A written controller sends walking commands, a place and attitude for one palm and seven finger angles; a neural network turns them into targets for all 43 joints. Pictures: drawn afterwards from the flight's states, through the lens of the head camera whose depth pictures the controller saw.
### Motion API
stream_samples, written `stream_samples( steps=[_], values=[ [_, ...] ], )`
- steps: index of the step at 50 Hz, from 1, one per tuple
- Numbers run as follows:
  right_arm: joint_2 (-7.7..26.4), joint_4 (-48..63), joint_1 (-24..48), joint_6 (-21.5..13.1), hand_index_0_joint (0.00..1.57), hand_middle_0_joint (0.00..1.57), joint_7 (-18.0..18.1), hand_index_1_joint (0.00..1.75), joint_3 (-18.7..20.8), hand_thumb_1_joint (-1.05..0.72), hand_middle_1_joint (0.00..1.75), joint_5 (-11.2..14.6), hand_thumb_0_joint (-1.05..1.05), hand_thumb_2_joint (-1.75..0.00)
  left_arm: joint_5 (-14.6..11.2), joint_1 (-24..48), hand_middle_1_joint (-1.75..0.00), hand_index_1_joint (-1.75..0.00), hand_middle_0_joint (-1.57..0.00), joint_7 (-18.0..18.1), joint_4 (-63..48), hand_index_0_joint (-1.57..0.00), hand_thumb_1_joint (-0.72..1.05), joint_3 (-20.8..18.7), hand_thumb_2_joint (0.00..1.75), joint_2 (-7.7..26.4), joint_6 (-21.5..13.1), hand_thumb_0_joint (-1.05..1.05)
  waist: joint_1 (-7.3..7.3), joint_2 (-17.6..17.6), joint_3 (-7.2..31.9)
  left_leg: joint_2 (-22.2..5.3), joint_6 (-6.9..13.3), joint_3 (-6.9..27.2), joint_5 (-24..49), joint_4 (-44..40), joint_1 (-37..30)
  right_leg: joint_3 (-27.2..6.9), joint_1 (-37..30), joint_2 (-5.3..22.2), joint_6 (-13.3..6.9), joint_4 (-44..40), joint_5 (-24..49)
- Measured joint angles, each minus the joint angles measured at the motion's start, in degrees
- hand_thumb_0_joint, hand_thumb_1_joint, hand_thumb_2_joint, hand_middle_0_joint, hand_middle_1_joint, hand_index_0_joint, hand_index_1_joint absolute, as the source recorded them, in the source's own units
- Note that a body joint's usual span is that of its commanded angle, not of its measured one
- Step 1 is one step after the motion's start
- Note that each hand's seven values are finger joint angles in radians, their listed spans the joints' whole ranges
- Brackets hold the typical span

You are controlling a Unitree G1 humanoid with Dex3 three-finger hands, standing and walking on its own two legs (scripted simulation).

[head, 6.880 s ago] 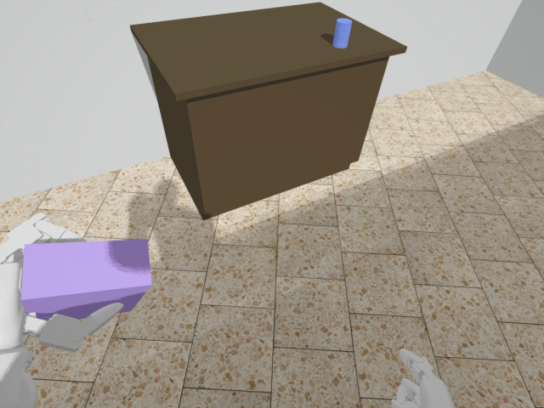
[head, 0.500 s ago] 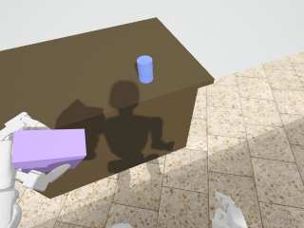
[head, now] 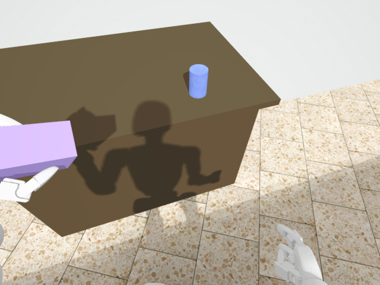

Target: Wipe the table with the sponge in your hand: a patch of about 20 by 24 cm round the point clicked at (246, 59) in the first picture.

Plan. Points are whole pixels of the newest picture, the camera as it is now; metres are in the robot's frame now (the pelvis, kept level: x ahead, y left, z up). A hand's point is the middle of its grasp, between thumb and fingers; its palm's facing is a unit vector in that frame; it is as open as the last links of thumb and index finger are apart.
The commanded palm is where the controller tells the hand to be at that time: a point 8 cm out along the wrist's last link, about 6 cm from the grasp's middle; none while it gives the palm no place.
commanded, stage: look again from close up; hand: left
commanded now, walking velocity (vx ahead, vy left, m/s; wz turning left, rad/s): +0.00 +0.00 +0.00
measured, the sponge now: (41, 151) +0.25 +0.25 +0.20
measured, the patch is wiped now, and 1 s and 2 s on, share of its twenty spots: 0.00 0.00 0.00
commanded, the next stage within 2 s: shuffle to correct the standing spot in 0.12 s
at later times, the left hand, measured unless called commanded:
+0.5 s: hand (10, 166) +0.24 +0.31 +0.17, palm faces +0.41 -0.82 -0.41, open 9.5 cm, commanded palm +0.19 +0.34 +0.19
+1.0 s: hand (40, 117) +0.35 +0.32 +0.17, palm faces +0.37 -0.78 -0.50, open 9.5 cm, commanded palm +0.30 +0.35 +0.19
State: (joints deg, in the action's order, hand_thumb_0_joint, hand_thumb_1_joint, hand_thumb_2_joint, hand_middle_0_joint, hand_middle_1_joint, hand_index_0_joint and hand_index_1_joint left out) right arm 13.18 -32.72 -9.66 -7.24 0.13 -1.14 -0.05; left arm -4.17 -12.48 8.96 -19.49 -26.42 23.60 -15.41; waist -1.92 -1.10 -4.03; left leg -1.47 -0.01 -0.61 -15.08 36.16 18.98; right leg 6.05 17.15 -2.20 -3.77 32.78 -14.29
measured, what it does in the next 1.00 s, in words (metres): walks ahead: right foot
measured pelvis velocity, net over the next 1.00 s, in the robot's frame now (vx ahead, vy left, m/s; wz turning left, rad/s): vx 0.14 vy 0.07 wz -0.01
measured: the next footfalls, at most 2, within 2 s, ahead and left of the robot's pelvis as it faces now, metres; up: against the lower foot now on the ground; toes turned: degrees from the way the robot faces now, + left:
right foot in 0.84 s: +0.23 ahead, +0.02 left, +0.00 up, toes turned -1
left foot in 1.20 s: +0.29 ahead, +0.26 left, +0.00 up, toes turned +0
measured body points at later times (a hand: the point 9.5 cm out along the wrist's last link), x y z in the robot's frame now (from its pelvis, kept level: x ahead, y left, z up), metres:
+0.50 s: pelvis +0.03 +0.07 +0.00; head +0.03 +0.06 +0.45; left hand +0.21 +0.35 +0.20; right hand +0.19 -0.16 -0.08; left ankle +0.04 +0.11 -0.73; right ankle +0.04 -0.08 -0.73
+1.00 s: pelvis +0.14 +0.07 +0.00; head +0.17 +0.06 +0.45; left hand +0.32 +0.36 +0.20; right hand +0.30 -0.17 -0.10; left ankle +0.15 +0.21 -0.63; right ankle +0.16 +0.01 -0.73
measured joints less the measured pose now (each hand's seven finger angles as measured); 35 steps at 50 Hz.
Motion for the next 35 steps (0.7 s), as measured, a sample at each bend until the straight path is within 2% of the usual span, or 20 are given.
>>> stream_samples(
  steps=[4,7,12,16,23,27,29,30,33,35],
  values=[
    [-1.6,-0.2,-1.5,-0.3,0.2,0.2,-0.1,0.3,-1.1,-0.9,0.3,-0.3,0.01,-0.9,0.9,-7.7,-1.35,-1.33,-0.8,-1.5,-5.8,-0.82,-0.45,6.3,1.0,-5.6,1.0,-0.01,0.54,1.3,0.1,1.8,2.2,-2.7,1.2,-4.4,-3.4,-2.7,-1.9,1.6,2.3,-2.5,1.6],
    [-2.6,-0.3,-2.5,0.1,0.2,0.2,0.7,0.3,-2.0,-0.9,0.3,-0.7,0.01,-0.9,2.7,-10.8,-1.35,-1.33,-0.8,-2.7,-6.3,-0.82,-0.45,9.2,1.0,-5.9,1.9,-0.01,0.72,2.2,0.3,2.8,3.2,-3.8,2.7,-7.4,-4.3,-4.2,-1.7,2.4,3.5,-3.4,0.9],
    [-3.6,-0.1,-3.0,0.4,0.21,0.2,1.6,0.3,-2.5,-0.9,0.3,-1.3,0.01,-0.9,3.7,-9.0,-1.35,-1.33,-0.8,-2.3,-4.0,-0.82,-0.45,5.8,1.0,-2.5,3.6,-0.01,0.51,2.5,-0.8,4.1,4.1,-4.4,4.9,-10.7,-4.7,-5.6,-1.2,3.1,3.8,-4.3,-0.2],
    [-3.0,-0.4,-2.9,0.3,0.21,0.21,1.2,0.3,-2.3,-0.9,0.3,-1.7,0.01,-0.9,3.4,-8.4,-1.35,-1.33,-0.8,-1.1,-4.9,-0.82,-0.44,3.2,1.0,-2.3,4.2,-0.01,0.6,1.3,-1.1,4.5,4.5,-4.4,4.8,-11.0,-4.9,-5.4,-1.7,3.5,3.6,-5.1,0.0],
    [-1.0,-0.6,-3.4,1.1,0.21,0.21,1.3,0.3,-0.4,-0.9,0.3,-1.3,0.01,-0.9,3.4,-12.7,-1.35,-1.33,-0.8,-1.2,-6.3,-0.82,-0.44,5.8,1.0,-4.1,3.3,-0.01,1.35,-0.8,2.2,4.5,4.9,-4.1,-0.2,-6.3,-4.1,-4.0,-2.3,4.2,2.9,-3.1,-2.6],
    [0.0,-0.6,-3.4,1.6,0.21,0.21,1.9,0.3,0.6,-0.9,0.3,-0.7,0.01,-0.9,3.2,-12.7,-1.35,-1.33,-0.8,-1.5,-5.2,-0.82,-0.44,6.2,1.0,-3.7,3.5,-0.01,1.1,-0.5,3.2,4.2,5.1,-4.1,-4.0,0.1,-2.5,-4.1,-1.6,4.2,3.9,1.3,-3.0],
    [0.6,-1.0,-3.0,1.6,0.2,0.2,2.0,0.3,0.9,-0.9,0.3,-0.4,0.01,-0.9,3.0,-11.8,-1.35,-1.33,-0.8,-1.5,-4.8,-0.82,-0.44,6.1,1.0,-4.1,3.7,-0.01,0.7,-0.1,3.3,4.3,5.8,-4.3,-6.3,2.6,-2.4,-4.4,-1.3,4.3,4.5,4.1,-5.6],
    [0.7,-1.1,-2.8,1.6,0.2,0.2,2.1,0.3,1.0,-0.9,0.3,-0.2,0.01,-0.9,2.8,-11.4,-1.35,-1.33,-0.8,-1.5,-4.8,-0.82,-0.44,5.8,1.0,-4.2,3.8,-0.01,0.49,0.6,3.3,4.7,6.4,-4.8,-7.0,2.9,-2.8,-4.9,-1.0,4.7,4.1,5.8,-6.9],
    [0.1,-0.9,-2.0,1.0,0.2,0.2,2.1,0.3,1.3,-0.9,0.3,-0.2,0.01,-0.9,2.7,-10.0,-1.35,-1.33,-0.8,-1.2,-4.9,-0.82,-0.44,5.0,1.0,-4.9,4.5,-0.01,0.2,1.7,2.2,5.8,6.8,-6.5,-7.7,1.0,-5.5,-5.8,2.6,4.9,3.4,17.0,-11.2],
    [-0.8,-0.6,-1.7,0.4,0.2,0.2,1.5,0.3,1.5,-0.9,0.3,-0.5,0.01,-0.9,2.9,-9.0,-1.35,-1.33,-0.8,-1.0,-5.3,-0.82,-0.44,5.0,1.0,-4.8,5.1,-0.01,0.81,1.6,1.3,6.3,6.7,-6.6,-6.6,-2.5,-8.1,-4.7,5.6,4.3,3.1,23.7,-12.2]
  ],
)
